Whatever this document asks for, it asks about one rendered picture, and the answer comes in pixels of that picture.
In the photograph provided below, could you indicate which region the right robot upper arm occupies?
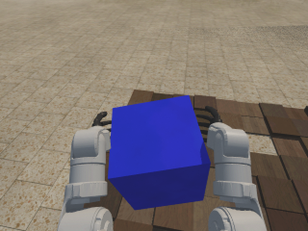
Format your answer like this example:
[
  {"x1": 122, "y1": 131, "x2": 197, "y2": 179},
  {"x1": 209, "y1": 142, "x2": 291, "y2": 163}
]
[{"x1": 208, "y1": 206, "x2": 267, "y2": 231}]

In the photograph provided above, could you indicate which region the left robot forearm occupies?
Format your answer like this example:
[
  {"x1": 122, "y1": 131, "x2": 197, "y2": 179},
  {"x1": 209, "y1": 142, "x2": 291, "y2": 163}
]
[{"x1": 57, "y1": 125, "x2": 111, "y2": 231}]

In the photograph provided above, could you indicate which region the right robot forearm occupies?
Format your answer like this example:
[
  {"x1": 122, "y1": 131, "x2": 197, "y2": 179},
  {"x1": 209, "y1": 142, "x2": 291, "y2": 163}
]
[{"x1": 206, "y1": 122, "x2": 268, "y2": 231}]

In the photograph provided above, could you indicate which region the robot left hand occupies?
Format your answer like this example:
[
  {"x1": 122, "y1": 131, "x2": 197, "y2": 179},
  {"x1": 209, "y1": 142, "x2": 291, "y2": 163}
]
[{"x1": 91, "y1": 111, "x2": 112, "y2": 138}]

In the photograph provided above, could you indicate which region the left robot upper arm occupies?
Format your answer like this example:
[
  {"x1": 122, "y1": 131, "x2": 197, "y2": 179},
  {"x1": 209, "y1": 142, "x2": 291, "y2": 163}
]
[{"x1": 58, "y1": 207, "x2": 114, "y2": 231}]

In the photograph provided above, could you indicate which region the carton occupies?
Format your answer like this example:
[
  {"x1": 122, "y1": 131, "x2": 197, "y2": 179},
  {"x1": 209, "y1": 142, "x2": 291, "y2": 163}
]
[{"x1": 108, "y1": 95, "x2": 211, "y2": 211}]

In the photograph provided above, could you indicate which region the robot right hand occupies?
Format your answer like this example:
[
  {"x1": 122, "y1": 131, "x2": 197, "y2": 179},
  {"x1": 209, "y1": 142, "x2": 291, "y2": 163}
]
[{"x1": 196, "y1": 106, "x2": 222, "y2": 142}]

